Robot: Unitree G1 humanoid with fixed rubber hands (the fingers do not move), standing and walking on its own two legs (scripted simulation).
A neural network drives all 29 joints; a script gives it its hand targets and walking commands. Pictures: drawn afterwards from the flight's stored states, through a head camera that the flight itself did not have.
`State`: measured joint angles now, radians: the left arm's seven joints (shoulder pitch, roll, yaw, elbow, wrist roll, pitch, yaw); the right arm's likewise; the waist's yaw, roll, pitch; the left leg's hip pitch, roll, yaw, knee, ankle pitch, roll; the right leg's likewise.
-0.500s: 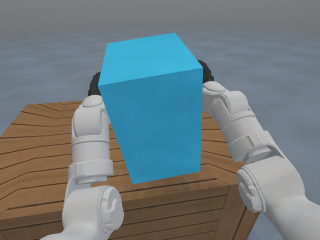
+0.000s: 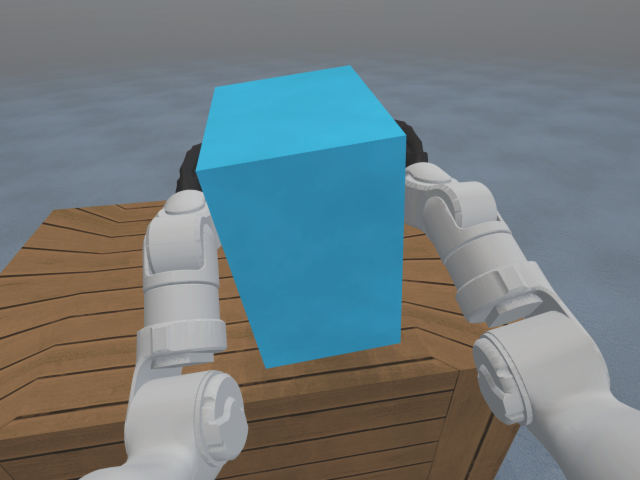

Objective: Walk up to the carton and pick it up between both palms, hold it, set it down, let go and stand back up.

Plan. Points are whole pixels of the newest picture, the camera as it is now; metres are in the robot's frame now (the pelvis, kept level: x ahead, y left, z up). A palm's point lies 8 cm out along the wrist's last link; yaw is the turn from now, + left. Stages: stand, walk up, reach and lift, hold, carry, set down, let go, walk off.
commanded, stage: hold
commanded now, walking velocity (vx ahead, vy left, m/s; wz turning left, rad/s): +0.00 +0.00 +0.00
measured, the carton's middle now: (308, 215) +0.36 +0.01 +0.24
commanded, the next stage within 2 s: none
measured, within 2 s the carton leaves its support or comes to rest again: neither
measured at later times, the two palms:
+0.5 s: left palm (194, 205) +0.37 +0.14 +0.26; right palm (411, 179) +0.37 -0.12 +0.28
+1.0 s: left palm (194, 204) +0.37 +0.14 +0.26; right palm (411, 179) +0.37 -0.12 +0.28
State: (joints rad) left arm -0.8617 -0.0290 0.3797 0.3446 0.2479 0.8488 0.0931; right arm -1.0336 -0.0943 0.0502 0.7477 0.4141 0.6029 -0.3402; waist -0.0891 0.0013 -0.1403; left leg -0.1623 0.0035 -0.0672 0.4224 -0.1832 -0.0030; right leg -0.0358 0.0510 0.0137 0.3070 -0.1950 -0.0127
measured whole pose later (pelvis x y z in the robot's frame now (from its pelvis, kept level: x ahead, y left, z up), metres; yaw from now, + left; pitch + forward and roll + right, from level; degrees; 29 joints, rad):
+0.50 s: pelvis +0.00 +0.00 +0.00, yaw +0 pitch -4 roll -2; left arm -0.86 -0.03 0.38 0.35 0.25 0.85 0.09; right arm -1.03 -0.09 0.05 0.75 0.41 0.60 -0.34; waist -0.09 0.00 -0.14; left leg -0.16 0.00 -0.07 0.42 -0.18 0.00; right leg -0.04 0.05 0.01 0.31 -0.19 -0.01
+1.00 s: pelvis +0.00 +0.00 +0.00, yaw +0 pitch -4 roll -2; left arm -0.86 -0.03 0.38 0.35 0.25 0.85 0.09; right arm -1.04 -0.10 0.05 0.75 0.42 0.61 -0.34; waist -0.09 0.00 -0.14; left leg -0.16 0.00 -0.07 0.42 -0.18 0.00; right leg -0.04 0.05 0.02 0.31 -0.19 -0.01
